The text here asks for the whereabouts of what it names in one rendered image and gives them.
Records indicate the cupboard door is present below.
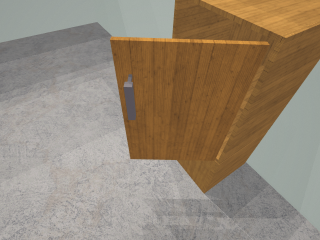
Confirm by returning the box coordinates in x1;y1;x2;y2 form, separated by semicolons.
110;36;270;161

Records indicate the handle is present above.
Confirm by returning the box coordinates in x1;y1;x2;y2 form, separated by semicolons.
123;74;136;120

